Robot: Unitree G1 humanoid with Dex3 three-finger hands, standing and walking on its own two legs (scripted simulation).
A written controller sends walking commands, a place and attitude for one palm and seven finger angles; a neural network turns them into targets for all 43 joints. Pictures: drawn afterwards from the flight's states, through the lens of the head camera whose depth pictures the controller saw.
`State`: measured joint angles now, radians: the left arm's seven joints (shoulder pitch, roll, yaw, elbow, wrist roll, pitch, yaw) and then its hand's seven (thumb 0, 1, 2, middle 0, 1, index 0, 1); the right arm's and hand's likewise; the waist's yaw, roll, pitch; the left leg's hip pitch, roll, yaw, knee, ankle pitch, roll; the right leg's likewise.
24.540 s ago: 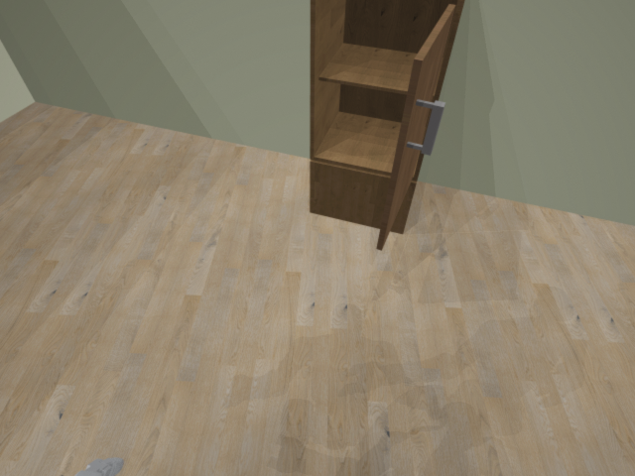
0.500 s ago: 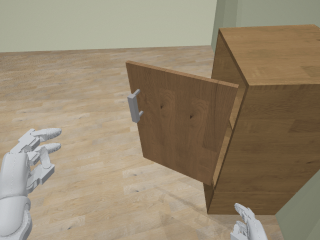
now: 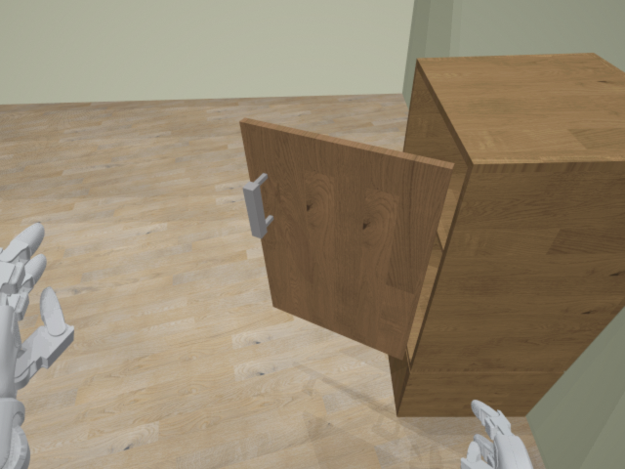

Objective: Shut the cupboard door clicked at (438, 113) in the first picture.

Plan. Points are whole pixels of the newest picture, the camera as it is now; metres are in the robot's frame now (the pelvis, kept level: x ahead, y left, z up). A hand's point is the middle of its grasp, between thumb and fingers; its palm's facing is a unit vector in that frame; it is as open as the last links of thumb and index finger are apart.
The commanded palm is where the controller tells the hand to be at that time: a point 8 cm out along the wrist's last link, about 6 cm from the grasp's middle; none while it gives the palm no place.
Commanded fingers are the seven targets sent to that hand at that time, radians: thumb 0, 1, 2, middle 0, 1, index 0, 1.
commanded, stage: step back with the hand held close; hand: left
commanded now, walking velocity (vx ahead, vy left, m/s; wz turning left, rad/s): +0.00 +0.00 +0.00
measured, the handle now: (261, 205) +0.62 +0.19 -0.02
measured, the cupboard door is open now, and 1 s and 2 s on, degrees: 64 64 64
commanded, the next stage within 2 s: stop stepping back and stand still in 1.56 s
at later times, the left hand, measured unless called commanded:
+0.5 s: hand (39, 340) +0.18 +0.29 +0.16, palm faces +0.40 -0.75 -0.52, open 7.4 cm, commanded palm +0.12 +0.32 +0.17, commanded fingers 0.00 0.90 0.90 -0.20 -0.30 -0.20 -0.30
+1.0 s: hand out of the picture +0.09 +0.29 +0.16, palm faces +0.51 -0.71 -0.48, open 7.4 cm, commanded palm +0.02 +0.32 +0.17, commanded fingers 0.00 0.90 0.90 -0.20 -0.30 -0.20 -0.30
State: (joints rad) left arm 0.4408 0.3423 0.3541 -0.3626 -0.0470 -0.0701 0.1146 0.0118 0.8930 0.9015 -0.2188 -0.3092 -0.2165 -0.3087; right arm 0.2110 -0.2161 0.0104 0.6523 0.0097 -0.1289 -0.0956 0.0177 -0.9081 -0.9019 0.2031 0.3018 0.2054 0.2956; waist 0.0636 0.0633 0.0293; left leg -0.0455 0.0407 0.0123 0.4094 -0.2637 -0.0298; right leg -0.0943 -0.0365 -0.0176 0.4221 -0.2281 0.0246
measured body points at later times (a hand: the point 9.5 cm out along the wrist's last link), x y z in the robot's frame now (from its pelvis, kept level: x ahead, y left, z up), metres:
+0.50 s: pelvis -0.03 +0.03 +0.00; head -0.01 +0.01 +0.45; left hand +0.15 +0.33 +0.19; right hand +0.15 -0.22 -0.09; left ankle -0.02 +0.14 -0.74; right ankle +0.01 -0.13 -0.74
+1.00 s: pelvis -0.10 +0.01 -0.02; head -0.09 +0.02 +0.43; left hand +0.06 +0.33 +0.19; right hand +0.06 -0.23 -0.10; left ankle -0.02 +0.14 -0.74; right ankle +0.01 -0.13 -0.74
